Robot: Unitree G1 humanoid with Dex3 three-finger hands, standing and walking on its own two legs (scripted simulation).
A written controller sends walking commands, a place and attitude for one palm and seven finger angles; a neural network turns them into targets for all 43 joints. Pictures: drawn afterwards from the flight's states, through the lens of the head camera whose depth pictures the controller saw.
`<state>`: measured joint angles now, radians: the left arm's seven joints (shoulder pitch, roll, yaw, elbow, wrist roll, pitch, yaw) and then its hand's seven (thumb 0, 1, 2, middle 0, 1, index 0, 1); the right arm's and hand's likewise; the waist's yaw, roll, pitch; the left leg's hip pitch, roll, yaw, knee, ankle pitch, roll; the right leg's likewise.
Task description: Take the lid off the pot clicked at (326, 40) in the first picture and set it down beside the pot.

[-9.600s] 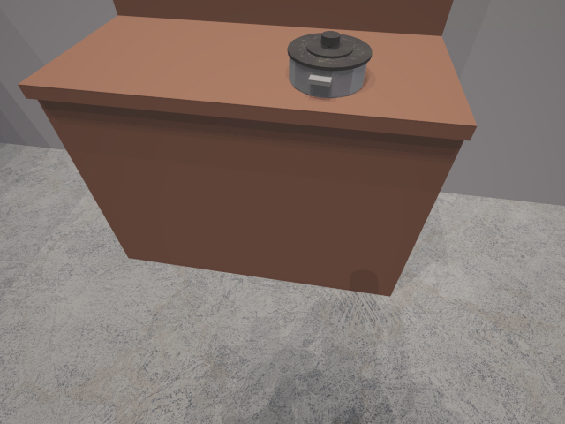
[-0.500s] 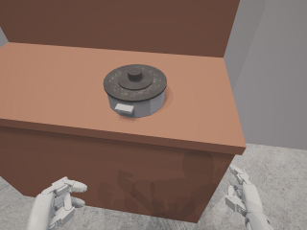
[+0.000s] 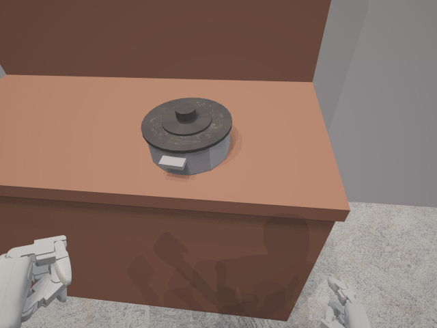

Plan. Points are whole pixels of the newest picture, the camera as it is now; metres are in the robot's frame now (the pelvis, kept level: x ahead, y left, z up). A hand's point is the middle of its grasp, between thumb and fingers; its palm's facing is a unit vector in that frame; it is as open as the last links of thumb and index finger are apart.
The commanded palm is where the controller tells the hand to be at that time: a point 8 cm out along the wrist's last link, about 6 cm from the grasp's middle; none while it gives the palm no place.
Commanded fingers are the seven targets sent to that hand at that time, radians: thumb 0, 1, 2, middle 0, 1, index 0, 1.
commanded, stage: raise the hand higher, near the body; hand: left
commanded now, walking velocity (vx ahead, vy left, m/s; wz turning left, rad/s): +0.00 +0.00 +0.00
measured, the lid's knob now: (185, 112) +0.51 +0.14 +0.15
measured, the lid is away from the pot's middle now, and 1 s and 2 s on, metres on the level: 0.00 0.00 0.00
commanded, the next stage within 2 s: reach forward and open the fingers in 0.54 s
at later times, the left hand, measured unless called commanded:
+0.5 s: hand (50, 234) +0.17 +0.24 +0.19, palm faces +0.41 -0.81 -0.43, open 3.1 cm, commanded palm +0.11 +0.28 +0.21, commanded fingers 0.00 0.90 0.90 -1.30 -1.50 -1.30 -1.50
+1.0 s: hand (41, 208) +0.20 +0.27 +0.19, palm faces +0.20 -0.03 -0.98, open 3.0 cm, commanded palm +0.17 +0.27 +0.24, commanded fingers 0.00 0.33 1.30 -1.17 -0.83 -1.17 -0.83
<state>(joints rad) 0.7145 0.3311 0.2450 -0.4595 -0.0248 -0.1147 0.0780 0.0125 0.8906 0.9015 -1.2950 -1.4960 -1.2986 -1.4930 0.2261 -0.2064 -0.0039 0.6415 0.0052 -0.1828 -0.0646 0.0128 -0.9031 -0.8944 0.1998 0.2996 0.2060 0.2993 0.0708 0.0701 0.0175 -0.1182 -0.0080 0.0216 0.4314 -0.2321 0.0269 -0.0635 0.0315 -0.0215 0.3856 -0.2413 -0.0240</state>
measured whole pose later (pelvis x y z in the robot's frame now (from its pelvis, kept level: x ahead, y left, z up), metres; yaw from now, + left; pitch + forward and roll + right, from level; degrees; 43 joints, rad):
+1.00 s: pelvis -0.02 +0.01 -0.01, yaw +1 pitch -1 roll +0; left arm 0.29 0.69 0.22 -0.51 0.65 0.15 -0.06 0.00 0.61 1.11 -1.25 -1.15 -1.25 -1.15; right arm 0.08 -0.30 0.02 0.55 0.05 0.10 0.00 0.01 -0.91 -0.89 0.20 0.30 0.20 0.30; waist 0.10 0.15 -0.01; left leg -0.25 -0.04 0.02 0.51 -0.24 0.04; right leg -0.22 0.00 -0.03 0.52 -0.28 -0.01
